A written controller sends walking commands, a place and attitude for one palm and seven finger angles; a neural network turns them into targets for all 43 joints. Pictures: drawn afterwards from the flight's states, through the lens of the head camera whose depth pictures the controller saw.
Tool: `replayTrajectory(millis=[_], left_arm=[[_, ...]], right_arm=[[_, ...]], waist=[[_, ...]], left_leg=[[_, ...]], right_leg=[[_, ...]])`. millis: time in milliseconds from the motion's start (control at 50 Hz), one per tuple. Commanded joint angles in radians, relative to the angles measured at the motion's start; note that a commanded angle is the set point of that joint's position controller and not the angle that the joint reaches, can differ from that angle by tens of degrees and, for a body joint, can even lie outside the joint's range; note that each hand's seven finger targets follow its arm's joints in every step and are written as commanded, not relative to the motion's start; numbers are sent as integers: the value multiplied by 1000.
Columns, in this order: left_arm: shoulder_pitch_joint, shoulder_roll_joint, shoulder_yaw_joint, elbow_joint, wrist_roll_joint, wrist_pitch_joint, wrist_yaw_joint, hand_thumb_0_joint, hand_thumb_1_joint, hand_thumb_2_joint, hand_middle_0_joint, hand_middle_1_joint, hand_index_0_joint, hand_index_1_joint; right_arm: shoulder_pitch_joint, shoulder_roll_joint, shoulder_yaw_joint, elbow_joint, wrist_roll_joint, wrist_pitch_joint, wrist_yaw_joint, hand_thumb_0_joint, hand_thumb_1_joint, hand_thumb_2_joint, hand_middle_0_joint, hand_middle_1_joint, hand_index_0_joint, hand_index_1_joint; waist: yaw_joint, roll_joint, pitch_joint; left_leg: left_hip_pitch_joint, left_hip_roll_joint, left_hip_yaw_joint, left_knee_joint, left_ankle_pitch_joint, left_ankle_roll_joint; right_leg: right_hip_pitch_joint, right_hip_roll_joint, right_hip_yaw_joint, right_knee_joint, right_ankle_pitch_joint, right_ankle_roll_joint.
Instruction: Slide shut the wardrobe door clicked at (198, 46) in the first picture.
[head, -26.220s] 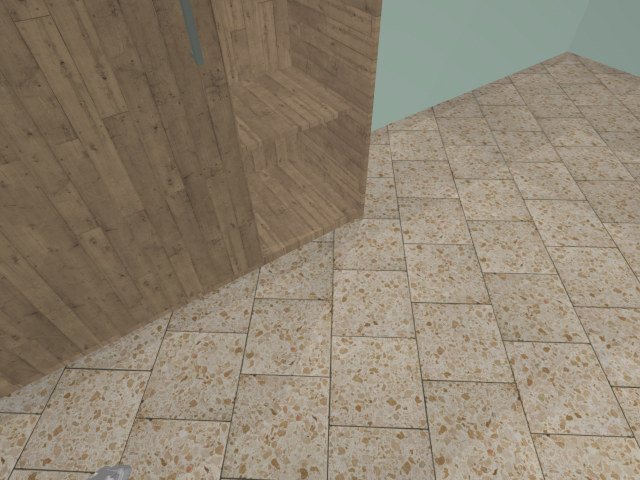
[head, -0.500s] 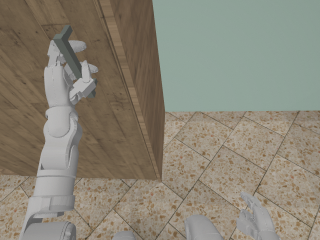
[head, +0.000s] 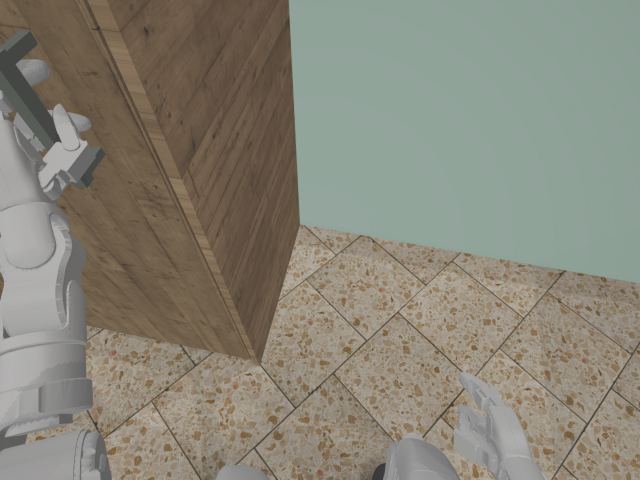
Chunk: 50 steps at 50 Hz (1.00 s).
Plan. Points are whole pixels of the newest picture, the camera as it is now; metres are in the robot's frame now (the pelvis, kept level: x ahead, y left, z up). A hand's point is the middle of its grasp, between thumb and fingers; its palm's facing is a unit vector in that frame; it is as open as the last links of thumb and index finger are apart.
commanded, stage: stop walking and hold the door there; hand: left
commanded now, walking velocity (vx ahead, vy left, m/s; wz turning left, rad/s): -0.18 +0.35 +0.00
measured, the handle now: (55, 117) +0.38 +0.36 +0.19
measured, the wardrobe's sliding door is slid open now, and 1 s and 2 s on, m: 0.00 0.00 0.00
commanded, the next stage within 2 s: none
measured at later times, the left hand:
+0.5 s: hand (73, 150) +0.34 +0.33 +0.19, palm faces +0.69 -0.66 -0.30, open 6.6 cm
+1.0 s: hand (70, 150) +0.34 +0.33 +0.18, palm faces +0.67 -0.66 -0.34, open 6.4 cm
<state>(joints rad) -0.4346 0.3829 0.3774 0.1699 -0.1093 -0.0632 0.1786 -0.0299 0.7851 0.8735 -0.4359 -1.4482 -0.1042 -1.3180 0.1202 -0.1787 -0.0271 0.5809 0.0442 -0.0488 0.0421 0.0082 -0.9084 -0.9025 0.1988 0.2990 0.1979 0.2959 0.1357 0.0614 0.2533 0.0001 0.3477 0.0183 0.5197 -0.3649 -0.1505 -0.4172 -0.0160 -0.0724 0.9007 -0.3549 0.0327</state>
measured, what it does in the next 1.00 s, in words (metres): steps on the spot: right foot, then left foot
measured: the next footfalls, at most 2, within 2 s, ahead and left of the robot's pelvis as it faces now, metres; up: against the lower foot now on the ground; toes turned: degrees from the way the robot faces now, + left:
right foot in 0.04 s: +0.14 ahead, -0.15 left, +0.00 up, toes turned -6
left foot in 0.38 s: +0.12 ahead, +0.06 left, +0.00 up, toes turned +0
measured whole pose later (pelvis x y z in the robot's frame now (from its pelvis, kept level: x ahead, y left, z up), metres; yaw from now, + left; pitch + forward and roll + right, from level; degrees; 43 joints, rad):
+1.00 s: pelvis +0.07 -0.04 +0.02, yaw -4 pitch -1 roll +0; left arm 0.00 0.52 0.53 0.35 -0.04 -0.17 0.18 -0.15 0.65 0.85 -0.46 -1.40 -0.23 -1.34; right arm 0.25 -0.26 -0.01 0.70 0.04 -0.05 -0.09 0.01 -0.91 -0.90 0.20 0.30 0.20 0.30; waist 0.04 0.04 -0.06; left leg -0.19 -0.01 0.08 0.42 -0.22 0.03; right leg -0.24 0.00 -0.03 0.42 -0.16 -0.01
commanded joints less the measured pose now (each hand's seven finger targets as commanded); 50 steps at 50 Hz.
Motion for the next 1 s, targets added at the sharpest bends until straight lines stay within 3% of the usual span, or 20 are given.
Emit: replayTrajectory(millis=[0,20,40,60,80,100,120,160,220,300,320,360,400,420,460,520,600,660,840,980], left_arm=[[-215,449,123,-134,111,-142,-97,0,900,900,-450,-1400,-450,-1400],[-217,533,185,-118,117,-146,-101,0,900,900,-450,-1400,-450,-1400],[-83,545,220,1,106,-118,-96,0,900,900,-450,-1400,-450,-1400],[-54,471,175,-18,73,-97,-88,0,900,900,-450,-1400,-450,-1400],[-72,491,217,-102,69,-113,-66,0,900,900,-450,-1400,-450,-1400],[-43,550,310,-93,77,-131,-42,0,900,900,-450,-1400,-450,-1400],[17,577,363,-49,82,-139,-22,0,900,900,-450,-1400,-450,-1400],[84,552,348,-20,81,-140,-5,0,900,900,-450,-1400,-450,-1400],[92,521,318,-37,92,-138,4,0,900,900,-450,-1400,-450,-1400],[106,476,257,-76,100,-134,5,0,900,900,-450,-1400,-450,-1400],[109,489,263,-85,101,-135,9,0,900,900,-450,-1400,-450,-1400],[128,476,242,-110,92,-130,4,0,900,900,-450,-1400,-450,-1400],[176,424,190,-63,100,-120,-1,0,900,900,-450,-1400,-450,-1400],[157,499,247,-35,111,-120,11,0,900,900,-450,-1400,-450,-1400],[121,514,240,-49,115,-129,16,0,900,900,-450,-1400,-450,-1400],[166,490,224,4,115,-117,15,0,900,900,-450,-1400,-450,-1400],[159,466,204,71,111,-113,10,0,900,900,-450,-1400,-450,-1400],[146,445,182,56,111,-121,5,0,900,900,-450,-1400,-450,-1400],[239,413,182,65,104,-127,-2,0,900,900,-450,-1400,-450,-1400],[280,377,149,37,95,-117,-8,0,900,900,-450,-1400,-450,-1400]], right_arm=[[-7,-184,-66,-83,20,-45,-37,0,-900,-900,200,300,200,300],[-9,-142,-52,-79,21,-61,-48,0,-900,-900,200,300,200,300],[-13,-149,-44,-89,13,-68,-65,0,-900,-900,200,300,200,300],[33,-195,-49,-92,10,-68,-68,0,-900,-900,200,300,200,300],[-1,-171,-28,-95,15,-78,-66,0,-900,-900,200,300,200,300],[-19,-170,-10,-71,13,-83,-72,0,-900,-900,200,300,200,300],[-31,-180,-9,-54,5,-82,-83,0,-900,-900,200,300,200,300],[-37,-206,-20,-37,1,-82,-96,0,-900,-900,200,300,200,300],[-50,-207,-24,-40,6,-79,-103,0,-900,-900,200,300,200,300],[-17,-215,-30,-38,12,-60,-111,0,-900,-900,200,300,200,300],[-5,-236,-46,-41,14,-55,-115,0,-900,-900,200,300,200,300],[1,-270,-68,-59,22,-51,-123,0,-900,-900,200,300,200,300],[9,-246,-40,-68,20,-56,-129,0,-900,-900,200,300,200,300],[14,-254,-39,-64,15,-60,-137,0,-900,-900,200,300,200,300],[17,-248,-33,-65,11,-67,-148,0,-900,-900,200,300,200,300],[37,-249,-32,-57,7,-71,-152,0,-900,-900,200,300,200,300],[58,-253,-34,-38,-1,-71,-147,0,-900,-900,200,300,200,300],[43,-252,-32,-28,-8,-76,-144,0,-900,-900,200,300,200,300],[31,-232,-23,-16,1,-67,-147,0,-900,-900,200,300,200,300],[18,-226,-23,-26,2,-49,-150,0,-900,-900,200,300,200,300]], waist=[[-94,187,-435],[-112,-99,-450],[-106,-257,-485],[-110,-390,-535],[-116,-307,-503],[-112,-205,-503],[-106,-188,-497],[-105,-212,-508],[-104,-229,-515],[-132,-59,-491],[-129,-9,-480],[-117,111,-413],[-123,178,-392],[-119,221,-358],[-120,186,-324],[-123,75,-363],[-133,-53,-303],[-140,-43,-309],[-132,-24,-354],[-136,-28,-343]], left_leg=[[6,-100,159,464,708,199],[-210,-240,150,675,69,173],[-392,-323,29,912,-296,140],[-386,-354,-120,1006,-256,136],[-417,-340,-156,1013,-199,131],[-436,-326,-141,951,-165,124],[-441,-331,-114,836,-166,122],[-422,-337,-80,572,-205,129],[-336,-349,-45,308,-153,157],[-151,-336,-30,-49,170,157],[-117,-301,-35,-115,249,160],[-168,-142,-176,-165,299,224],[-304,-138,-172,-227,75,228],[-374,-138,-174,-279,-56,226],[-433,-147,-166,-302,-141,220],[-375,-190,-117,-231,-70,199],[-352,-244,-90,-172,-142,185],[-272,-252,-88,-137,-65,186],[-244,-209,-99,-223,97,183],[-212,-219,-65,-201,197,165]], right_leg=[[323,13,-8,-515,469,-8],[454,-114,151,-508,912,-68],[459,-274,418,-443,1178,-164],[414,-315,551,-479,1023,-184],[406,-328,557,-472,852,-210],[402,-315,482,-448,790,-224],[405,-300,423,-440,821,-211],[447,-315,357,-445,892,-187],[400,-330,352,-516,823,-172],[285,-266,283,-531,508,-124],[268,-229,267,-513,429,-106],[208,-111,206,-474,214,-46],[264,-61,150,-442,87,-34],[277,-45,116,-405,60,-35],[299,-43,92,-385,79,-31],[303,-59,124,-469,123,-32],[173,-93,234,-605,-83,-51],[98,-108,262,-634,-88,-63],[208,-60,167,-536,191,-37],[215,-62,173,-537,272,-39]])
